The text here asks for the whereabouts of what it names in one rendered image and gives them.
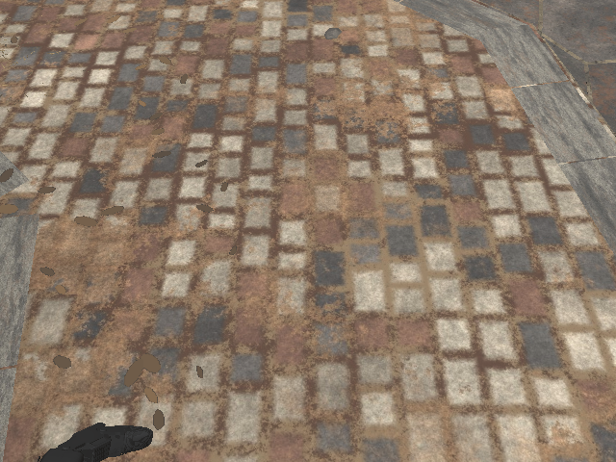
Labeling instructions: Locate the left robot hand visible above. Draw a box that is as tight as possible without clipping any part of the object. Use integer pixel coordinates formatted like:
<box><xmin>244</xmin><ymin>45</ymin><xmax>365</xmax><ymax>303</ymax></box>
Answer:
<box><xmin>38</xmin><ymin>423</ymin><xmax>153</xmax><ymax>462</ymax></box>

